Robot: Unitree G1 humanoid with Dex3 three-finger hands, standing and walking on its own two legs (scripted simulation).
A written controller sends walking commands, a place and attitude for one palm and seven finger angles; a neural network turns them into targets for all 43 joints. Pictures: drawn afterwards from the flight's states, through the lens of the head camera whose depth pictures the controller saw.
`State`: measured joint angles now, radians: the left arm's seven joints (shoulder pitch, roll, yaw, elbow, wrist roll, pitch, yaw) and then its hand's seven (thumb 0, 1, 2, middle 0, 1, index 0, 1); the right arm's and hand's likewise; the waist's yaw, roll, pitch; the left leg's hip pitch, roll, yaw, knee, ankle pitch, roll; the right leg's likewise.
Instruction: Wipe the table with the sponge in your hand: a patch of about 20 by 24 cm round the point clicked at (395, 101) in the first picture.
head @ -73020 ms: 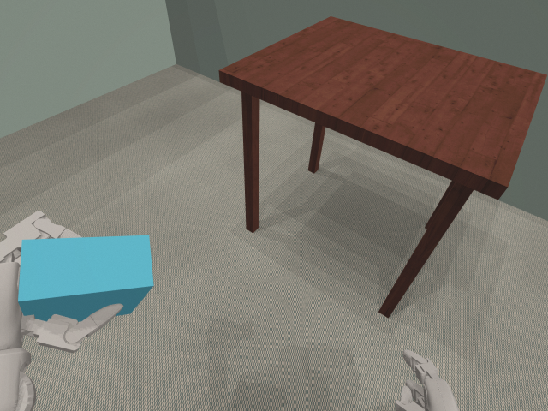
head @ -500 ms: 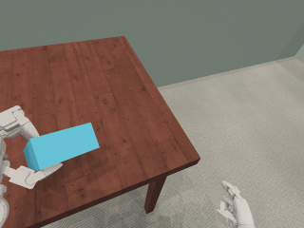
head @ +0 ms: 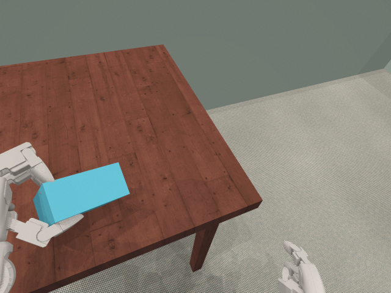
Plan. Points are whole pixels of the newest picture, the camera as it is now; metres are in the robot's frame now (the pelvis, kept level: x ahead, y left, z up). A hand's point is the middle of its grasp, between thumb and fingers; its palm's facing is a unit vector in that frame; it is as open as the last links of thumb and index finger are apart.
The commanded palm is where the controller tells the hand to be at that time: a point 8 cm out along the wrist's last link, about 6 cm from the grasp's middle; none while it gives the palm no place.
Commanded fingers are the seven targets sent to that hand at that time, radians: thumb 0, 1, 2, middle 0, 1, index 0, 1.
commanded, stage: look again from close up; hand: left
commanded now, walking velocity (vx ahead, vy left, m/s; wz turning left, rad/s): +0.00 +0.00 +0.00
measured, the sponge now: (89, 193) +0.25 +0.21 +0.10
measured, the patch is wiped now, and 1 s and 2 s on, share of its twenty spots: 0.95 0.95 0.95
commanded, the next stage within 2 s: come to a stop and stand still in 0.16 s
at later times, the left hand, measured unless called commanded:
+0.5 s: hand (52, 174) +0.24 +0.24 +0.17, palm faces +0.38 -0.83 -0.40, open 8.9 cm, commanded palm +0.17 +0.27 +0.17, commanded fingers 0.00 0.10 1.30 -1.20 -1.60 -1.20 -1.60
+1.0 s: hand (63, 187) +0.23 +0.23 +0.15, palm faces +0.33 -0.87 -0.36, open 8.9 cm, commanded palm +0.17 +0.27 +0.17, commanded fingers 0.00 0.10 1.30 -1.20 -1.60 -1.20 -1.60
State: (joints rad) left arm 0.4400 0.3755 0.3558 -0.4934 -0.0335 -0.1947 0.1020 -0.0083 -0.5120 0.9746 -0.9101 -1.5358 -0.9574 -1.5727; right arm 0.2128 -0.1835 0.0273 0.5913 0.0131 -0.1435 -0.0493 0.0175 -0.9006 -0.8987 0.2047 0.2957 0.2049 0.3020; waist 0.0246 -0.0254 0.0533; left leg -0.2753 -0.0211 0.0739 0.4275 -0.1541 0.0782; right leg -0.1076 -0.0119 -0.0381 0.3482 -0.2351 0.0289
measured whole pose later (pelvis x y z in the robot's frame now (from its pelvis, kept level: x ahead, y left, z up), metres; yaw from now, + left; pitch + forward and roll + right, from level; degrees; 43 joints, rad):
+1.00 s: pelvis +0.01 -0.01 +0.00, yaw +0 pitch +0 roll -2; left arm 0.43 0.37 0.32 -0.49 -0.03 -0.20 0.09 -0.01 -0.51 0.97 -0.91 -1.54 -0.96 -1.58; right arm 0.18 -0.19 0.02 0.57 0.01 -0.13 -0.05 0.02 -0.90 -0.90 0.20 0.30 0.20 0.30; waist 0.01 -0.04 0.05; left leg -0.28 -0.01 0.07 0.45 -0.17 0.06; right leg -0.11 0.00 -0.04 0.37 -0.26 0.02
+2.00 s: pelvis -0.01 -0.03 -0.01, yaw +1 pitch +0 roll +0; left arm 0.35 0.50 0.34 -0.51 0.05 0.11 -0.03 -0.02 -0.50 0.97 -0.90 -1.55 -0.95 -1.59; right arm 0.11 -0.24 0.04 0.56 0.00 -0.02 -0.02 0.02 -0.90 -0.90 0.20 0.30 0.20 0.30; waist 0.05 0.04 0.00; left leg -0.33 -0.02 0.06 0.52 -0.19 0.05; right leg -0.21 0.00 -0.04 0.55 -0.34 -0.01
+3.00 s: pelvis -0.01 -0.03 -0.01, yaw +2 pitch -1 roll +0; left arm 0.14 0.71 0.20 -0.50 0.47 0.48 -0.05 -0.01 -0.51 0.96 -0.91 -1.54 -0.96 -1.57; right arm 0.03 -0.26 0.06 0.56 0.08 0.07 -0.10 0.02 -0.90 -0.90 0.20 0.30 0.20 0.30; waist 0.12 0.11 -0.03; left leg -0.36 -0.02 0.04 0.58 -0.21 0.04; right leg -0.21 0.00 -0.06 0.58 -0.36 -0.02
